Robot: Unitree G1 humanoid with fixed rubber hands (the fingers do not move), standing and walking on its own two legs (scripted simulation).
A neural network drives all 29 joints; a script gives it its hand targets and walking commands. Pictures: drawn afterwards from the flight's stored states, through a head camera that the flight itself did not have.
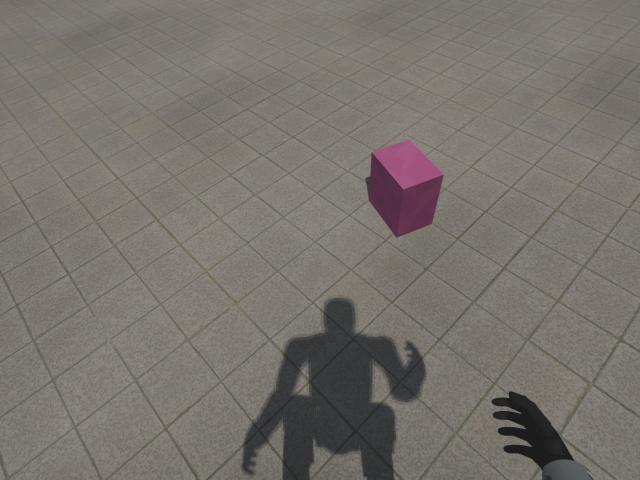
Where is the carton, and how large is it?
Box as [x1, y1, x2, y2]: [369, 140, 443, 237]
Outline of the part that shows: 409,140 373,151 371,154 369,200 396,237 431,223 443,175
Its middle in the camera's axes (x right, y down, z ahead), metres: +0.34 -0.20 +1.54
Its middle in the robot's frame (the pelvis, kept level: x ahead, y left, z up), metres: +1.23 -0.18 -0.62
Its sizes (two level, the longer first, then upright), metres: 0.233 0.166 0.266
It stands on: the floor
